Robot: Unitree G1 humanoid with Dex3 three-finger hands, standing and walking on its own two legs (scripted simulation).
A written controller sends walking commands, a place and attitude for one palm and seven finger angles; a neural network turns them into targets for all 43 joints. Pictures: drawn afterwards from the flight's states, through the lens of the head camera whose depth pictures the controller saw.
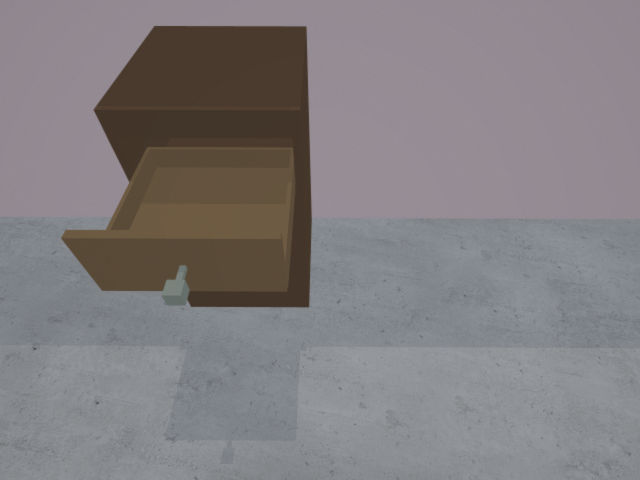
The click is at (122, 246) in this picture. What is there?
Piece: drawer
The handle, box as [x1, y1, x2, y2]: [161, 265, 189, 305]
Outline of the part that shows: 185,265 179,266 176,278 174,280 166,280 161,295 167,304 185,305 189,290 184,280 186,272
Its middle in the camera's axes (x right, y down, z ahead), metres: -0.27 +0.09 +0.72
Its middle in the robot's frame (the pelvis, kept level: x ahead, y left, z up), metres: +0.46 +0.29 -0.13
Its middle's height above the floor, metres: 0.65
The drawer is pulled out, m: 0.30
